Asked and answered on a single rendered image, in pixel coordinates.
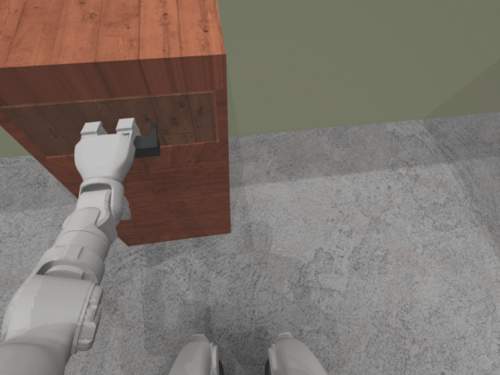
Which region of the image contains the robot shin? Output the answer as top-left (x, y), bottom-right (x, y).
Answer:
top-left (275, 333), bottom-right (293, 345)
top-left (191, 334), bottom-right (210, 344)

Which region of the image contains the handle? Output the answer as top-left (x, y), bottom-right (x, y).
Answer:
top-left (134, 123), bottom-right (160, 159)

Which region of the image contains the left robot forearm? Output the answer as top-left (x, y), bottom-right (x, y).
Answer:
top-left (2, 177), bottom-right (124, 343)

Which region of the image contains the left robot upper arm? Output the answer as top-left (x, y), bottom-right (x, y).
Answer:
top-left (0, 274), bottom-right (103, 375)

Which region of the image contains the left robot shin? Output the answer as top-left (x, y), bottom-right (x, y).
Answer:
top-left (191, 334), bottom-right (210, 344)

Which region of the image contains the cabinet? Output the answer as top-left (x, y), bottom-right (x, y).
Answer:
top-left (0, 0), bottom-right (230, 246)

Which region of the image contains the drawer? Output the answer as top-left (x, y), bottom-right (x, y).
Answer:
top-left (0, 90), bottom-right (216, 156)

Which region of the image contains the right robot shin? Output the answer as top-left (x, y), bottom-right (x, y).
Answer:
top-left (275, 333), bottom-right (293, 345)

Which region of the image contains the robot left hand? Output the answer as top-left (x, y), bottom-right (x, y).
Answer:
top-left (74, 118), bottom-right (141, 220)

